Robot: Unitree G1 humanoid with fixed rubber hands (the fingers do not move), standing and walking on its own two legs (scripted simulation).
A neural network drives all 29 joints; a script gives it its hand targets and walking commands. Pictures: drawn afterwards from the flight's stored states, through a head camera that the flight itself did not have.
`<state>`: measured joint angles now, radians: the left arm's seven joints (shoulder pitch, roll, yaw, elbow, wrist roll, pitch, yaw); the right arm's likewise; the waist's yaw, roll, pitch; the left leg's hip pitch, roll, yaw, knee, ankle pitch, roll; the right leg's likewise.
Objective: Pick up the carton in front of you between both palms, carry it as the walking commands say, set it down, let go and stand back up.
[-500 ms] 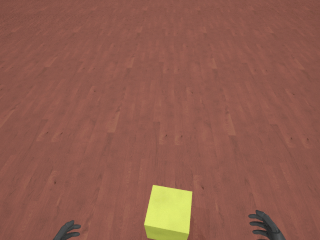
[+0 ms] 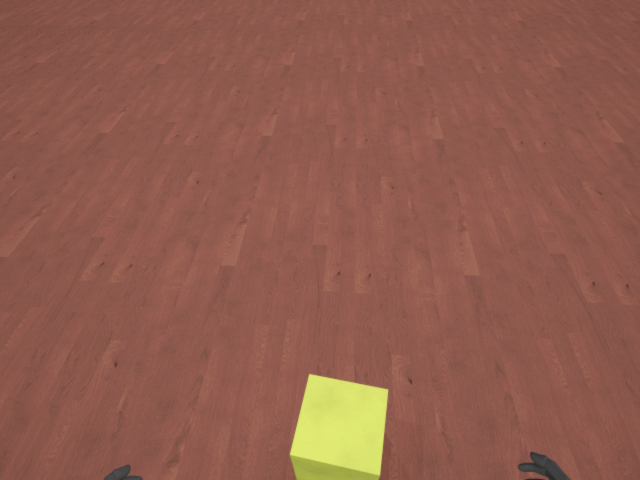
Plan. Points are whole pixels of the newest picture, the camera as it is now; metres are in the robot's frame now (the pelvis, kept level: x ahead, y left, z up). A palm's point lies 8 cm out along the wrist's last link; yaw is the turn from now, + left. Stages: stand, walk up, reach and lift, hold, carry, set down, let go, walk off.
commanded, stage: stand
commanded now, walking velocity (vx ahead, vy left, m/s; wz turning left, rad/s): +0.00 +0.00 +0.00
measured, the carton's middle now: (340, 436) +0.39 -0.03 -0.65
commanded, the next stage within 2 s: none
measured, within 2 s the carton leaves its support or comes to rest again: neither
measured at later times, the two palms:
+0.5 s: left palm out of the picture +0.08 +0.31 -0.09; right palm out of the picture +0.09 -0.30 -0.10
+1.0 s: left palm out of the picture +0.06 +0.31 -0.09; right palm out of the picture +0.07 -0.30 -0.10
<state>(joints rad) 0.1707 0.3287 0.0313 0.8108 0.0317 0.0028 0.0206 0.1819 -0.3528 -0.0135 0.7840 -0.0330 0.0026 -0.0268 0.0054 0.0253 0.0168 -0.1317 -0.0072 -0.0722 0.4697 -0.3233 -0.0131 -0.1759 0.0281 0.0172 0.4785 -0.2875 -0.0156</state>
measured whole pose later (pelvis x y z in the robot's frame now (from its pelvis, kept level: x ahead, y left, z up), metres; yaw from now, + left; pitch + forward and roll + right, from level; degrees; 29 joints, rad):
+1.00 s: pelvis -0.03 +0.00 +0.01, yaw +0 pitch -3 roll +0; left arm 0.13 0.38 0.01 1.02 0.02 -0.01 0.01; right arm 0.15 -0.39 0.00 0.99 -0.02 -0.01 -0.02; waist 0.01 0.01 0.03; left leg -0.09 -0.01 -0.07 0.37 -0.23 -0.01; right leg -0.14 0.02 0.02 0.37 -0.19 -0.01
